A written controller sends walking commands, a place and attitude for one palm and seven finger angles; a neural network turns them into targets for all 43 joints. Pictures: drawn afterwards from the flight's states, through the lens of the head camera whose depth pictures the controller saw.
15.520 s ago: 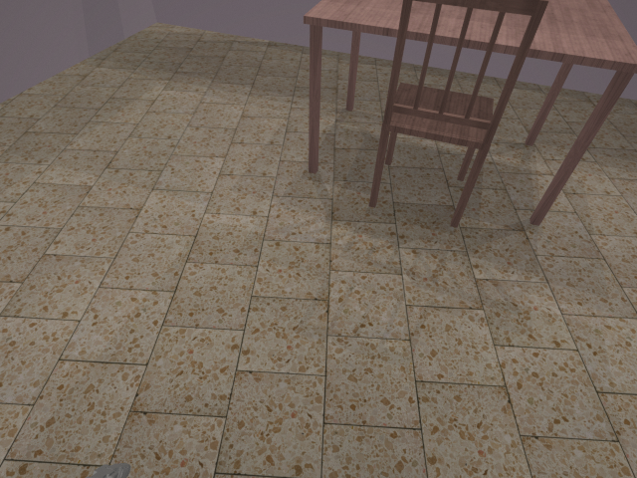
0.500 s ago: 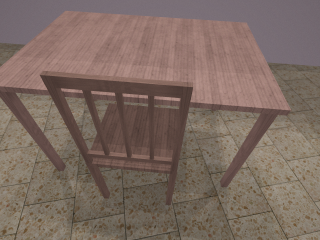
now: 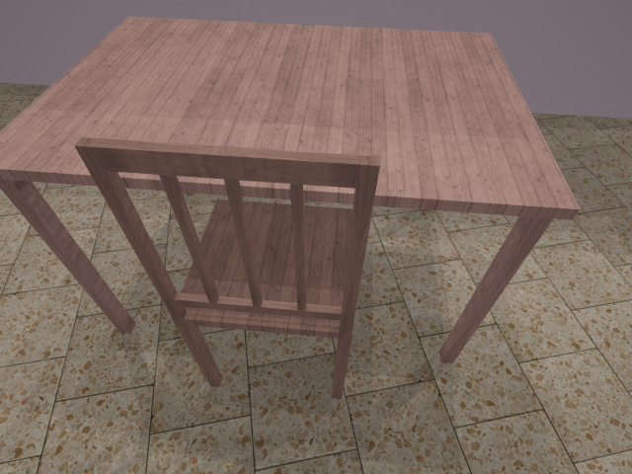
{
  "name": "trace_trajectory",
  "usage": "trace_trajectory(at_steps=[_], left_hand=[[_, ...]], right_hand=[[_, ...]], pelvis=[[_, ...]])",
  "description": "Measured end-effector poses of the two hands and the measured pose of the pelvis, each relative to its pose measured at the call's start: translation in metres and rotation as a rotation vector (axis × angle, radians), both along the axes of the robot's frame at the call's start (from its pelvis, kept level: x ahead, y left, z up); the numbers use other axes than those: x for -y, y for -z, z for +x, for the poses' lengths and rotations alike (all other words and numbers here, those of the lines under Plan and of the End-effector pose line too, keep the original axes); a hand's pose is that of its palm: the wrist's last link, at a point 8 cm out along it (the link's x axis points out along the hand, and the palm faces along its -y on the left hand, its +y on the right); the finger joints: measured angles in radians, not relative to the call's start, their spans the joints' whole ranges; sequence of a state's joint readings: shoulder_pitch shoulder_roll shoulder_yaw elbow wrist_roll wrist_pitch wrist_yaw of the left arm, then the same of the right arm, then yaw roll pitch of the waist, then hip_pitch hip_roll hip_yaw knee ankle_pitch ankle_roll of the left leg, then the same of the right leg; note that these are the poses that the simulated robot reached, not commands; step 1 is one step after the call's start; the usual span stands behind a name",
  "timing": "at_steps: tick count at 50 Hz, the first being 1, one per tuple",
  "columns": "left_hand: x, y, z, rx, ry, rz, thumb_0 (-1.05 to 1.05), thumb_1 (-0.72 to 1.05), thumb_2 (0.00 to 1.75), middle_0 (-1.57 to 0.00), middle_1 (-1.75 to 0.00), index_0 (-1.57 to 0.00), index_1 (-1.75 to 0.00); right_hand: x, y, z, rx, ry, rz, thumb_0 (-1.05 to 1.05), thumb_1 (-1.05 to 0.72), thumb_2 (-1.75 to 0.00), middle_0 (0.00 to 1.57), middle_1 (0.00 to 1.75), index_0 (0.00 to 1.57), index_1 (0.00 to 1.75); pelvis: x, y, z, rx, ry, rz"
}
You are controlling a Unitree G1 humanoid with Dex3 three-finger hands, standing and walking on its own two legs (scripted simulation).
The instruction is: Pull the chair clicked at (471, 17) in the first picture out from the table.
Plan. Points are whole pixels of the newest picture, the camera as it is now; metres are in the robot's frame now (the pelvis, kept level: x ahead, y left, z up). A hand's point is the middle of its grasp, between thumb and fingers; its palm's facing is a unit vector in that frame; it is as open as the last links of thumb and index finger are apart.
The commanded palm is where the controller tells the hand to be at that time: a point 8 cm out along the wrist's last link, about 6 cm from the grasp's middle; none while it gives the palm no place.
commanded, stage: come to a stop and stand still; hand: left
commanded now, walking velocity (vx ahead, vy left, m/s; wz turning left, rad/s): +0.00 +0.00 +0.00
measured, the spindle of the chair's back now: (246, 251) +0.48 +0.16 -0.06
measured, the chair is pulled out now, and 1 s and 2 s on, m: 0.00 0.00 0.00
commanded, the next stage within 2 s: look again from close up in 0.82 s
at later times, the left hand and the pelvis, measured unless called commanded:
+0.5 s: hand out of the picture +0.01 +0.18 -0.18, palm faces +0.01 -0.98 -0.20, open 7.3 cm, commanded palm none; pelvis +0.00 +0.01 +0.00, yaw +0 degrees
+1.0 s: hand out of the picture -0.02 +0.18 -0.18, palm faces +0.02 -0.98 -0.17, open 7.4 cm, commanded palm none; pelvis +0.00 +0.01 +0.00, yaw +0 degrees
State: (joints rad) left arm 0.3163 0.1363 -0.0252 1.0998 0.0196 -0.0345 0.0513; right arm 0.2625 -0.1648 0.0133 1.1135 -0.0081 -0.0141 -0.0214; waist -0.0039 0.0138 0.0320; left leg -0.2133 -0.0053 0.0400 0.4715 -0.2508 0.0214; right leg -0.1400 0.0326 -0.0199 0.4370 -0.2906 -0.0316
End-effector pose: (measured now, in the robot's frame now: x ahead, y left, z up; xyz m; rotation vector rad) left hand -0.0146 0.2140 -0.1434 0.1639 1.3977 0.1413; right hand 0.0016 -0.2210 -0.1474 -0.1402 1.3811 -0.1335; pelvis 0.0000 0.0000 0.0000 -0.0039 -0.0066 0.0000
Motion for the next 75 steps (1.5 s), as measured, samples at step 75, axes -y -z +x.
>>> trace_trajectory(at_steps=[75], left_hand=[[-0.011, 0.003, -0.012, -0.019, -0.021, -0.03, 0.0, 0.91, 0.9, -0.2, -0.29, -0.2, -0.3]], right_hand=[[-0.018, -0.005, -0.01, -0.012, 0.002, -0.009, 0.0, -0.91, -0.89, 0.2, 0.3, 0.2, 0.3]], pelvis=[[-0.014, -0.002, -0.005, 0.016, -0.001, 0.012]])
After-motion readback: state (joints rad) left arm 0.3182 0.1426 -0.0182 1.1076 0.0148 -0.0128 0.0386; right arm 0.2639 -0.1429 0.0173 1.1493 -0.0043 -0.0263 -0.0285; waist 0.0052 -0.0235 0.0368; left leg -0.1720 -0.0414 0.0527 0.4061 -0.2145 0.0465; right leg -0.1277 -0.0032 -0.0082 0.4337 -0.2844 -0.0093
